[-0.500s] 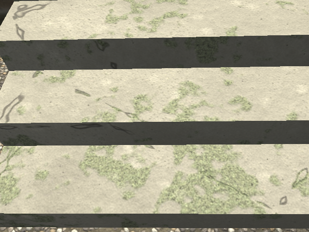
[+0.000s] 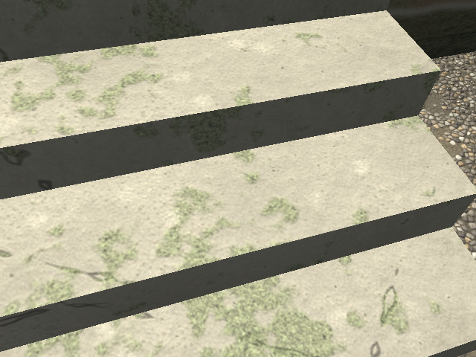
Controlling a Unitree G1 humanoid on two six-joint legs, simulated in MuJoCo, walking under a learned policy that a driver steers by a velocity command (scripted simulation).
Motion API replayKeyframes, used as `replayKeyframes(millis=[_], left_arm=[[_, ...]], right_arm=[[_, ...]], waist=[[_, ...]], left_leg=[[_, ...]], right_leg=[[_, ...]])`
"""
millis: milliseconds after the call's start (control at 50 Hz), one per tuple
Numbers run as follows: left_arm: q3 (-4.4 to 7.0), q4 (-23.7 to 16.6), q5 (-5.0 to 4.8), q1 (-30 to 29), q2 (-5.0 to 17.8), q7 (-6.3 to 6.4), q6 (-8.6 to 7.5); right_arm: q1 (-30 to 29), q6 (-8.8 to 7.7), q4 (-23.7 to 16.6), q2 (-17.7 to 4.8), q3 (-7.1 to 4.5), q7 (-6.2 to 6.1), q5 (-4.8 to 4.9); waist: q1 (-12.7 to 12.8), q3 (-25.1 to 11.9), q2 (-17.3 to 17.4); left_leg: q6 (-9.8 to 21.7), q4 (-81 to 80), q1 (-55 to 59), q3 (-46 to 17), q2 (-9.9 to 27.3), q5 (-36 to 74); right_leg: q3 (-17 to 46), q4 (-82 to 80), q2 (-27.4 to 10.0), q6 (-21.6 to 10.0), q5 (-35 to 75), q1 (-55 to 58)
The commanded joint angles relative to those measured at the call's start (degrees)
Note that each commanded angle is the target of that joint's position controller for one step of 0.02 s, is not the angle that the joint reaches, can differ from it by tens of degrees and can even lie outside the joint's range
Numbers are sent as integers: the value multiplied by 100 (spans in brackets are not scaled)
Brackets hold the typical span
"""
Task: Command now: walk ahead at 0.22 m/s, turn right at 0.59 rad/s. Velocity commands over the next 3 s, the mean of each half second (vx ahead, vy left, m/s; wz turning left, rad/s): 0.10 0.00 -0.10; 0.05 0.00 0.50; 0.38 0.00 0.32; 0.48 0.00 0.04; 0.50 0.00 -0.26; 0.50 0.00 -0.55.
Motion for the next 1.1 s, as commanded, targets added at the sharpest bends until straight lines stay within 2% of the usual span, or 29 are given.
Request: replayKeyframes(millis=[20,100,160,180,200,220,240,260,280,300,320,380,400,440,480,580,620,640,660,680,720,740,780,860,880,900,940,1000,1100], left_arm=[[30,-415,7,174,114,-76,111],[-59,-664,-29,-106,-7,-107,253],[-110,-699,-80,-79,-97,10,178],[-109,-628,-65,136,-129,36,113],[-124,-456,-36,581,-246,44,2],[-147,-354,77,726,-208,81,-142],[-206,-356,191,871,1,99,-269],[-223,-290,6,1001,52,225,-225],[-243,-440,-90,489,-17,271,-168],[-333,-578,-88,-206,-123,332,-142],[-382,-630,-24,-510,-171,405,-120],[-307,-475,-25,-203,61,543,-92],[-110,-657,-141,-715,419,503,-38],[-59,-648,-148,-469,334,609,64],[4,-660,-176,-499,345,702,144],[84,-652,-284,-826,321,669,172],[103,-496,-410,-617,232,572,185],[90,-459,-318,-387,49,511,179],[38,-788,-274,-1037,-40,579,154],[126,-759,-270,-1301,123,586,152],[207,-484,-275,-813,237,536,177],[222,-512,-149,-848,325,532,142],[180,-508,-124,-737,129,487,81],[79,-708,-224,-858,47,473,52],[53,-771,-221,-871,25,456,42],[3,-722,77,-543,-27,302,203],[-17,-871,37,-652,-65,191,258],[-53,-1040,-4,-769,-57,163,156],[-72,-1023,-139,-157,-64,302,-46]], right_arm=[[115,10,-281,-717,-195,-64,12],[-78,124,-449,-798,-253,-46,-33],[103,172,-387,-842,-273,17,-17],[156,226,-314,-814,-271,33,29],[50,312,-266,-740,-251,34,154],[259,346,-170,-549,-183,55,280],[752,386,-234,68,-16,82,237],[1395,585,12,264,68,43,345],[1100,717,65,-102,-8,27,311],[553,772,-63,-217,-62,26,212],[384,797,-52,-316,-125,8,121],[598,799,59,-275,-193,-37,54],[257,776,-115,-362,-243,-115,329],[-67,704,-264,-302,-226,-145,312],[-16,713,-283,-168,-194,-134,306],[207,819,-338,-220,-248,-10,223],[115,850,-402,-340,-307,17,131],[182,833,-505,-756,-423,-43,102],[452,711,-710,-1426,-547,-68,-146],[130,545,-816,-1269,-477,-38,-275],[-733,432,-926,-1102,-426,-36,-41],[-849,423,-975,-897,-358,-61,89],[-774,490,-1037,-710,-267,-118,83],[-385,593,-1244,-807,-310,-198,64],[-329,617,-1295,-813,-326,-218,88],[331,638,-953,-1062,-446,-158,1],[353,642,-1064,-891,-454,-84,-38],[171,651,-1267,-850,-489,-15,-114],[-242,610,-1425,-752,-531,54,-76]], waist=[[100,-615,1227],[89,-644,1299],[-73,-712,1313],[-17,-778,1237],[270,-827,1013],[364,-873,603],[100,-1136,-644],[111,-1866,-953],[121,-1439,-627],[-16,-643,-592],[-119,-342,-553],[-141,-468,-350],[-135,-713,-543],[127,-936,-152],[143,-963,-276],[-114,-970,-306],[-98,-784,222],[-15,-694,1299],[-471,-525,2492],[-417,-466,1530],[88,-198,835],[113,-209,577],[133,-528,763],[-78,-807,988],[-95,-933,1015],[-158,-714,1109],[-227,-601,1286],[-249,-492,1379],[93,-444,1284]], left_leg=[[881,-434,728,-490,1512,4029],[725,-247,342,-15,1564,3233],[643,81,205,-13,1478,3558],[626,454,362,-47,1389,3646],[520,1084,315,60,1137,3458],[285,1731,-59,101,800,2406],[-117,2636,-1104,73,491,-1603],[-269,3318,-293,-488,341,-2580],[-400,3734,-100,-647,319,-2468],[-467,3884,-162,-684,300,-2278],[-509,3993,-183,-633,208,-2133],[-504,3900,-306,-436,-23,-1953],[-759,3792,-867,-544,97,-2525],[-913,3400,-1105,-584,185,-2591],[-888,2998,-988,-535,243,-2286],[-360,1756,-294,-220,157,-1247],[74,783,-22,-211,-118,-524],[494,205,541,-1479,581,840],[1841,-671,167,-4068,2186,1729],[2147,-755,-136,-3945,2275,1662],[1362,-230,-123,-2728,1501,1303],[1157,-84,101,-2612,1347,1343],[1142,139,179,-2449,1116,1911],[1198,289,890,-2586,1059,2616],[1169,228,1023,-2669,1013,2039],[1119,157,906,-2572,838,1708],[1155,-121,711,-2906,750,303],[1244,-519,360,-3357,721,-1436],[1106,-374,-529,-3544,502,-1010]], right_leg=[[-82,-246,-153,183,192,-186],[-314,-1465,-346,106,326,588],[-528,-2801,-43,-63,368,1649],[-552,-3420,33,-130,531,1901],[-655,-4602,108,-211,1380,2479],[-555,-5507,-22,-202,2449,3218],[1041,-5089,-1828,-426,6067,4193],[1175,-4812,-2627,-1494,6672,3480],[1082,-5168,-2465,-1729,5336,2610],[738,-5393,-2143,-1564,4417,1823],[409,-5378,-1865,-1384,4230,1534],[-223,-4933,-1573,-1210,4752,1977],[-12,-4743,-1616,-1288,4408,2576],[428,-4777,-1975,-1609,4004,2990],[557,-4919,-2134,-1712,3726,2890],[4,-4798,-2063,-1375,2975,2253],[-531,-4089,-1737,-759,1292,1774],[-1132,-2760,-1171,-156,-322,729],[-819,-879,-154,359,-1886,-316],[101,666,-120,461,-1912,-400],[292,1164,-295,484,-883,-759],[291,966,-317,515,-493,-988],[143,1265,-162,627,31,-683],[89,422,-64,728,-14,-759],[81,-29,-100,734,-9,-706],[-293,-174,-36,437,52,-613],[-332,-708,-10,247,-178,-524],[-261,-1596,9,103,-640,-89],[-265,-3461,207,-254,-825,1724]])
